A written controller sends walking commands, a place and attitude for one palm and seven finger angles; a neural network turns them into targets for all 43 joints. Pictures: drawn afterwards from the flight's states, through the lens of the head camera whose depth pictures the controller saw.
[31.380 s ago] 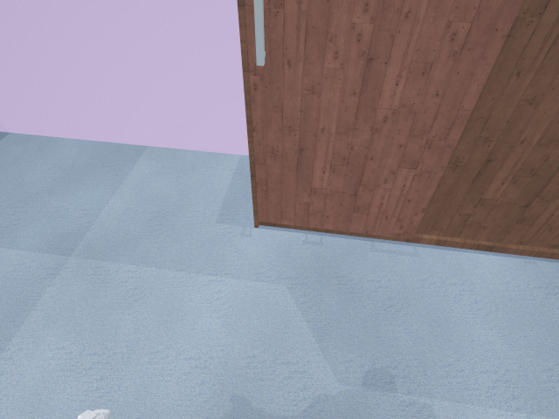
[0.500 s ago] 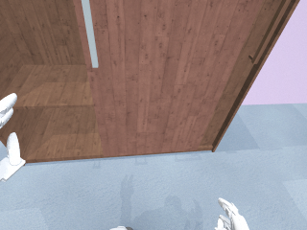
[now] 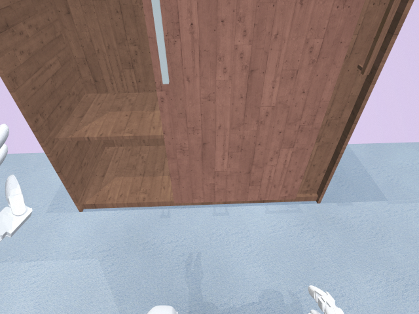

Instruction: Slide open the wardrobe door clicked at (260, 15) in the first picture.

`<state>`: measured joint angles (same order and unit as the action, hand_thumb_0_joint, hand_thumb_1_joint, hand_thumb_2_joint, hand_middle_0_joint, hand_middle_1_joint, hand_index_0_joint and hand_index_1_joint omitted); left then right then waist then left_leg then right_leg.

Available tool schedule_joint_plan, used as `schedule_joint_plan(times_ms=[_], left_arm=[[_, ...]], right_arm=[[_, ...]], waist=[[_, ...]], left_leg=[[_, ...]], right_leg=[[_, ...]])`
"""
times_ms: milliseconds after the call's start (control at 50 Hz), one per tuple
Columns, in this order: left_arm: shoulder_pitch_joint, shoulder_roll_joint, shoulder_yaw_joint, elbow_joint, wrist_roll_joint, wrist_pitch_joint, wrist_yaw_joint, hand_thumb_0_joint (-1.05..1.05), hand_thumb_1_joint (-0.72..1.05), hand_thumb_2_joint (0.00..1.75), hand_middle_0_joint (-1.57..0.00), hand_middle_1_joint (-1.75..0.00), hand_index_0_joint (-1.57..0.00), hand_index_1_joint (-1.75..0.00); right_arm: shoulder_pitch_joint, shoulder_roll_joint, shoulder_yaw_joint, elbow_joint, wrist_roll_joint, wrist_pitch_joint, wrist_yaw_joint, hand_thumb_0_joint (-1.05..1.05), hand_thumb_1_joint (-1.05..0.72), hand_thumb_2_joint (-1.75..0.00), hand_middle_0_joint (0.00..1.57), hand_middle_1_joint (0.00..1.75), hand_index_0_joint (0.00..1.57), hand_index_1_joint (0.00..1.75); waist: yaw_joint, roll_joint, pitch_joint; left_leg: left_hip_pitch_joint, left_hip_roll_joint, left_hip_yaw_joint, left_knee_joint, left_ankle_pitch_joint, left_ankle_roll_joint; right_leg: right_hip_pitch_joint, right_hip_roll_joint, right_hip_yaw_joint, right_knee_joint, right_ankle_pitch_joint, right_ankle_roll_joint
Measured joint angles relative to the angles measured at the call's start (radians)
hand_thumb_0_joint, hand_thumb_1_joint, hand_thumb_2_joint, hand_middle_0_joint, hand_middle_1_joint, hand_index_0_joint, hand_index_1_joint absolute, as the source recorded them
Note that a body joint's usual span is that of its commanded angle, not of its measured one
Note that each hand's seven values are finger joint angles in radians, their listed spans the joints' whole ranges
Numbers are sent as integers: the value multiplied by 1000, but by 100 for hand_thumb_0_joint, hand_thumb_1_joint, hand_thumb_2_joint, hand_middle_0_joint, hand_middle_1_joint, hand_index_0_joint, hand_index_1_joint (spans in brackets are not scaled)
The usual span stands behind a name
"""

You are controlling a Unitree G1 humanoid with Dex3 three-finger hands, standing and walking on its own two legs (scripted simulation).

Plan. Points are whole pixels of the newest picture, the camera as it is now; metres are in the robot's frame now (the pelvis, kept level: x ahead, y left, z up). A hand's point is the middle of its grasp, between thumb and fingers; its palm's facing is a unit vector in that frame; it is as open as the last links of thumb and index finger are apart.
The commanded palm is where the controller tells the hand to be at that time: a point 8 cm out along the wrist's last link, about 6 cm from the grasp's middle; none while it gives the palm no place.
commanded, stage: stop stepping back and stand still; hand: left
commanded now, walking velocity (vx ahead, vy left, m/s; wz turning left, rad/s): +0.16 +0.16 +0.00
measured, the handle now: (160, 30) +0.87 +0.22 +0.24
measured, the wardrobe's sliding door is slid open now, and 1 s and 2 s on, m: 0.54 0.54 0.54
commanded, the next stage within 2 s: let the arm hang, fingers relaxed in 0.72 s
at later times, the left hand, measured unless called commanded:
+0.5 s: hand (4, 281) +0.11 +0.24 +0.18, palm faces +0.50 -0.70 -0.50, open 7.4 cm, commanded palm +0.05 +0.28 +0.20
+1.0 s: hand out of the picture +0.08 +0.23 -0.06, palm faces +0.08 -0.90 -0.42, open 7.4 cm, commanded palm none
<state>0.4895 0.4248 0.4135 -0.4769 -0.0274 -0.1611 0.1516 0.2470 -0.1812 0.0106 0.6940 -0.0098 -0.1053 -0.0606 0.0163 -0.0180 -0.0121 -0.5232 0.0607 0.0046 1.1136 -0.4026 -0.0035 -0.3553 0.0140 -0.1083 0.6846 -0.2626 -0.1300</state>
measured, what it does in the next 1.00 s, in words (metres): steps on the spot: left foot, then right foot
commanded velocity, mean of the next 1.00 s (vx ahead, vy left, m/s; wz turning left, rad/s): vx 0.08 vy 0.02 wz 0.00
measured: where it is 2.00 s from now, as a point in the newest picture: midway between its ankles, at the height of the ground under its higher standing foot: outside the picture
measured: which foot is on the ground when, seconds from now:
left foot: up 0.00-0.28, down 0.30-0.46, up 0.48-0.76, down 0.78-1.00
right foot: down 0.00-0.28, up 0.30-0.46, down 0.48-1.00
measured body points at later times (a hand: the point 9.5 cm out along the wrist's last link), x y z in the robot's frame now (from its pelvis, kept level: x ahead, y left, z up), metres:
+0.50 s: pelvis -0.07 -0.03 +0.00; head -0.10 -0.05 +0.44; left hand +0.07 +0.28 +0.21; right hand +0.08 -0.27 -0.10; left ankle -0.03 +0.13 -0.70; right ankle -0.04 -0.10 -0.72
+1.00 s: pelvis -0.09 -0.02 +0.01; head -0.09 -0.05 +0.46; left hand +0.07 +0.28 -0.03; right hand +0.10 -0.28 -0.10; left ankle -0.07 +0.11 -0.72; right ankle -0.03 -0.10 -0.72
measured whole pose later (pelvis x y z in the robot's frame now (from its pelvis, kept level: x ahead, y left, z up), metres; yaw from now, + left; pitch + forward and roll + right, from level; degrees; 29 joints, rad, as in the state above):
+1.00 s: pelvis -0.09 -0.02 +0.01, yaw +5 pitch +0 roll +1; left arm 0.20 0.33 0.04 0.53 0.03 0.01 0.00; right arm 0.11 -0.33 -0.01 0.80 -0.02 -0.01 0.02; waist -0.02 0.06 -0.01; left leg -0.33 0.01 0.02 0.64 -0.33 0.00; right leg -0.36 0.00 -0.08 0.63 -0.27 -0.06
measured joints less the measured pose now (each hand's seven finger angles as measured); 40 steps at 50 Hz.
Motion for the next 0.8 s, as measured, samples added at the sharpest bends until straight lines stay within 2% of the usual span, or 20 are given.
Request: schedule_joint_plan(times_ms=[40, 100, 160, 240, 260, 280, 300, 340, 360, 400, 460, 480, 500, 540, 600, 640, 720, 760, 780, 800], left_arm=[[-5, -34, -7, 23, -3, -11, -3, 1, 89, 90, -21, -30, -21, -30], [-7, -60, -21, 69, -4, -17, -2, 1, 89, 90, -21, -30, -21, -30], [-11, -62, -32, 104, -2, -14, 5, 1, 89, 90, -21, -30, -21, -30], [-15, -48, -32, 90, 0, -3, 14, 1, 89, 90, -21, -30, -21, -30], [-17, -45, -29, 78, -1, -5, 15, 1, 89, 90, -21, -30, -21, -30], [-17, -42, -25, 62, -2, -9, 16, 1, 89, 90, -21, -30, -21, -30], [-26, -35, -19, 50, -2, -14, 17, 1, 89, 90, -21, -30, -21, -30], [-53, 0, 0, 51, 9, -18, 7, 1, 89, 90, -21, -30, -21, -30], [-51, 15, 9, 61, 10, -25, 0, 1, 89, 90, -21, -30, -21, -30], [-21, 17, 16, 84, 2, -30, -6, 1, 89, 90, -21, -30, -21, -30], [30, 6, 10, 80, -5, -10, -1, 1, 89, 90, -21, -30, -21, -30], [39, 16, 15, 59, -3, -4, 2, 1, 89, 90, -21, -30, -21, -30], [31, 10, 13, 42, -3, -3, 4, 1, 89, 90, -21, -30, -21, -30], [6, -32, -5, 19, -4, -4, 3, 1, 89, 90, -21, -30, -22, -30], [9, -83, -23, 8, -10, -18, 3, 1, 89, 90, -21, -30, -22, -30], [22, -83, -24, 19, -12, -28, 8, 1, 89, 90, -21, -30, -21, -30], [29, -53, -20, 61, -11, -29, 21, 1, 89, 90, -21, -30, -21, -30], [22, -50, -22, 67, -12, -24, 25, 1, 89, 90, -21, -30, -21, -30], [18, -51, -24, 61, -12, -24, 25, 1, 89, 90, -21, -30, -21, -30], [6, -50, -25, 57, -10, -24, 26, 1, 89, 90, -21, -30, -21, -30]], right_arm=[[-5, -10, -1, 22, 1, 3, 0, 1, -90, -89, 20, 30, 20, 30], [-2, -21, -4, 25, 7, 2, -10, 1, -90, -89, 20, 30, 20, 30], [1, -31, -5, 10, 7, -6, -21, 1, -90, -89, 20, 30, 20, 30], [-7, -44, -11, -21, 0, -14, -23, 1, -90, -89, 20, 30, 20, 30], [-11, -51, -12, -32, -2, -17, -23, 1, -90, -89, 20, 30, 20, 30], [-14, -65, -14, -52, -4, -21, -21, 1, -90, -89, 20, 30, 20, 30], [-24, -74, -21, -67, -4, -27, -21, 1, -90, -89, 20, 30, 20, 30], [-43, -63, -40, -75, -4, -31, -16, 1, -90, -89, 20, 30, 20, 30], [-43, -56, -45, -70, 1, -31, -9, 1, -90, -89, 20, 30, 20, 30], [-32, -47, -45, -55, 13, -23, -1, 1, -90, -89, 20, 30, 20, 30], [8, -39, -39, -47, 19, -12, -9, 1, -90, -89, 20, 30, 20, 30], [19, -34, -38, -50, 19, -11, -8, 1, -90, -89, 20, 30, 20, 30], [15, -35, -37, -39, 20, -9, -6, 1, -90, -89, 20, 30, 20, 30], [0, -46, -35, 9, 15, -8, 0, 1, -90, -89, 20, 30, 20, 30], [-6, -48, -32, 40, 16, -3, 3, 1, -90, -89, 20, 30, 20, 30], [-4, -41, -26, 33, 17, -6, -4, 1, -90, -89, 20, 30, 20, 30], [2, -35, -15, 3, 12, -18, -18, 1, -90, -89, 20, 30, 20, 30], [0, -45, -14, -16, 9, -24, -20, 1, -90, -89, 20, 30, 20, 30], [-1, -57, -16, -31, 8, -27, -20, 1, -90, -89, 20, 30, 20, 30], [-11, -61, -20, -37, 8, -27, -21, 1, -90, -89, 20, 30, 20, 30]], waist=[[10, 19, -8], [12, 27, -21], [5, 14, -27], [-4, -19, -27], [-8, -21, -24], [-13, -5, -24], [-25, 10, -15], [-38, -4, 19], [-43, -10, 20], [-49, -3, 0], [-49, 29, -24], [-41, 20, -27], [-24, 21, -9], [3, 38, 30], [19, 45, 44], [13, 33, 37], [0, 15, 9], [-5, 26, -1], [-8, 47, -6], [-14, 56, -1]], left_leg=[[-44, -9, 3, 89, 58, -3], [-46, -19, 39, 53, 104, -1], [21, -31, 84, -116, 77, 12], [178, -51, 143, -380, 2, 38], [227, -54, 148, -449, -17, 48], [275, -51, 126, -530, -77, 69], [286, -42, 98, -581, -74, 84], [258, -37, 98, -556, 126, 65], [247, -36, 98, -535, 164, 55], [231, -28, 94, -519, 164, 35], [184, 5, 79, -472, 99, 12], [137, 3, 75, -400, 22, 18], [88, -1, 49, -286, -25, 17], [17, -15, -3, -74, -11, 7], [-10, -25, 0, 16, 55, -5], [17, -29, 26, -65, 70, -6], [150, -41, 72, -357, 46, 13], [239, -43, 70, -513, 43, 30], [278, -31, 48, -584, 38, 45], [284, -22, 33, -617, 114, 41]], right_leg=[[13, 8, -3, -51, 0, 5], [36, 3, -5, -151, 26, 20], [46, -9, 0, -221, 29, 27], [22, -23, 9, -235, 12, 31], [5, -21, 6, -212, -4, 34], [-28, -7, 0, -162, -50, 47], [-79, 3, -3, -63, -107, 75], [-167, 7, 43, 244, -149, 112], [-191, 7, 59, 371, -143, 122], [-181, -3, 65, 443, -138, 126], [-21, -16, 48, 164, -217, 113], [21, -21, 65, 49, -220, 90], [10, -17, 59, 36, -129, 70], [15, -4, 40, 36, -65, 49], [57, 1, 39, -57, -14, 47], [76, -8, 44, -121, 21, 51], [87, -19, 53, -189, 58, 56], [82, -8, 48, -190, 58, 60], [72, 10, 38, -179, 52, 63], [63, 18, 28, -163, 44, 65]])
